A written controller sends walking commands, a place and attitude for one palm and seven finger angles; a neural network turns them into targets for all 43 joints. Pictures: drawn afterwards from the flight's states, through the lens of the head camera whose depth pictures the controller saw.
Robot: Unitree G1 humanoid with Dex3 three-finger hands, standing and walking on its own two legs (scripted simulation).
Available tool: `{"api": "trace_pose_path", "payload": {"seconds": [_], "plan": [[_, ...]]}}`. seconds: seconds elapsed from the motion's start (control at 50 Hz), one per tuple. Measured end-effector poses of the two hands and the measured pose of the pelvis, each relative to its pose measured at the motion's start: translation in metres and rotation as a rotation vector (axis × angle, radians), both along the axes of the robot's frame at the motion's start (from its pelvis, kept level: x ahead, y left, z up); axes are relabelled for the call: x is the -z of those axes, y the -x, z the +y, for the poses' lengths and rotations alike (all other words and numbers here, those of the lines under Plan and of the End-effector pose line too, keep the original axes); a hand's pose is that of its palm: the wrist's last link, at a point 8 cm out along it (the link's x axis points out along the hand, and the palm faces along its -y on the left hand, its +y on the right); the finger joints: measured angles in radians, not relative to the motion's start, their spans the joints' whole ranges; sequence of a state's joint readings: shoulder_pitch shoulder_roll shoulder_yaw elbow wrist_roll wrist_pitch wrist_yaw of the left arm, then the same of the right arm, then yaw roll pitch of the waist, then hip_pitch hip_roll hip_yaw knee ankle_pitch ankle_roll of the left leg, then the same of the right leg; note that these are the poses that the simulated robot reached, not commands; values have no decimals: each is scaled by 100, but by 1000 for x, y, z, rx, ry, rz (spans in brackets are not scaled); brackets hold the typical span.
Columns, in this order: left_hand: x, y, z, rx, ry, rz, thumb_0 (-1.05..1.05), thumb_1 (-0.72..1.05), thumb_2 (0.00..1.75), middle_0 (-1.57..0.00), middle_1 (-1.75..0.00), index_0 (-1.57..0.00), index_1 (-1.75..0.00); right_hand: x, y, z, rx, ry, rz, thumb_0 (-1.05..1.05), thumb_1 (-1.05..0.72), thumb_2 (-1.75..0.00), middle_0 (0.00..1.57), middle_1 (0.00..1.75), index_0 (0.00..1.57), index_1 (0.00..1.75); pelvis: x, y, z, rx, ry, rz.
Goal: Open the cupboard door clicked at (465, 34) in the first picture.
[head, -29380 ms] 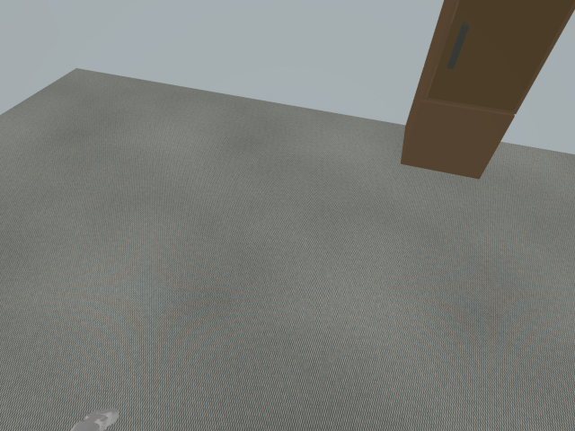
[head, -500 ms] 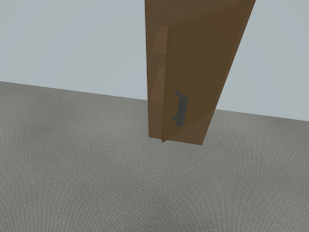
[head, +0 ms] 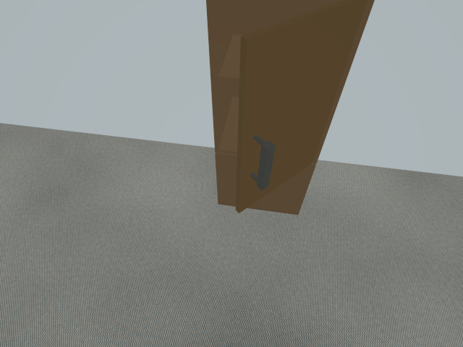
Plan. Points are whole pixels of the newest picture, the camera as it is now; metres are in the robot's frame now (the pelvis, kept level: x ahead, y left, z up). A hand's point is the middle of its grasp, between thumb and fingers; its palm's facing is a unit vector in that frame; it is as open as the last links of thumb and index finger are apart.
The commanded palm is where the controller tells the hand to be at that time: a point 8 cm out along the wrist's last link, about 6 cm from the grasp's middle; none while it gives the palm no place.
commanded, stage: walk to a spot facing it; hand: left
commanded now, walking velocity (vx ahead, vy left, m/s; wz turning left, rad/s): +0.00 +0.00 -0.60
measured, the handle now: (260, 162) +0.59 -0.03 -0.10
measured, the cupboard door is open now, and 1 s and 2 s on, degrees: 47 47 47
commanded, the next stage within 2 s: none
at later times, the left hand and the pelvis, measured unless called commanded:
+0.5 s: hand out of the picture +0.08 +0.14 -0.15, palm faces -0.15 -0.94 -0.32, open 7.4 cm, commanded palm none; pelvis -0.01 -0.06 +0.00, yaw -15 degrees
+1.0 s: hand out of the picture +0.15 +0.15 -0.17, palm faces -0.41 -0.88 -0.24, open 7.4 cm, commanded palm none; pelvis +0.04 -0.03 +0.00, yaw -31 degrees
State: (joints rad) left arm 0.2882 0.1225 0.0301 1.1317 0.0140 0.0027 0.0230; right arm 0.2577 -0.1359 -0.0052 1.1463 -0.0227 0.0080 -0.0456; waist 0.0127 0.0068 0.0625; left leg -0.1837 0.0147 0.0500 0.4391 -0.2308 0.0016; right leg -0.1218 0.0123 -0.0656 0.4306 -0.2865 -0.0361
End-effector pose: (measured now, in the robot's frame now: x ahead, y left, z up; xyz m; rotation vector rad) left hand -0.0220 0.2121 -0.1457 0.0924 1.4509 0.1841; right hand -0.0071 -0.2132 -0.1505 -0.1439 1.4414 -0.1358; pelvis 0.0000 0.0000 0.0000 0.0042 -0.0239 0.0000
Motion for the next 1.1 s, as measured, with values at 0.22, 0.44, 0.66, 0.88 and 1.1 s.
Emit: {"api": "trace_pose_path", "payload": {"seconds": [0.22,0.44,0.66,0.88,1.1], "plan": [[3,-39,17,103,-51,-21,0,91,90,-20,-30,-20,-30,8,7,-29,107,49,-57,1,-91,-90,20,30,20,30,11,9,-9,110,-25,19],[-22,-98,-10,232,-149,-152,0,91,90,-20,-29,-20,-30,15,-1,-85,191,27,-112,1,-91,-90,20,30,20,30,9,14,-49,212,-50,24],[-26,-112,-47,333,-102,-116,0,91,90,-20,-30,-20,-30,-13,-43,-123,284,91,-282,1,-91,-90,20,30,20,30,-3,5,-62,354,-50,42],[-13,-142,-41,439,-60,-72,0,91,90,-21,-30,-20,-30,-29,-51,-117,365,146,-311,1,-91,-90,20,30,20,30,-1,-18,-50,476,-24,61],[10,-241,-10,583,-53,-102,1,91,90,-21,-30,-20,-30,-34,-50,-75,466,219,-320,1,-91,-90,20,30,20,30,11,-63,-16,594,2,78]]}}
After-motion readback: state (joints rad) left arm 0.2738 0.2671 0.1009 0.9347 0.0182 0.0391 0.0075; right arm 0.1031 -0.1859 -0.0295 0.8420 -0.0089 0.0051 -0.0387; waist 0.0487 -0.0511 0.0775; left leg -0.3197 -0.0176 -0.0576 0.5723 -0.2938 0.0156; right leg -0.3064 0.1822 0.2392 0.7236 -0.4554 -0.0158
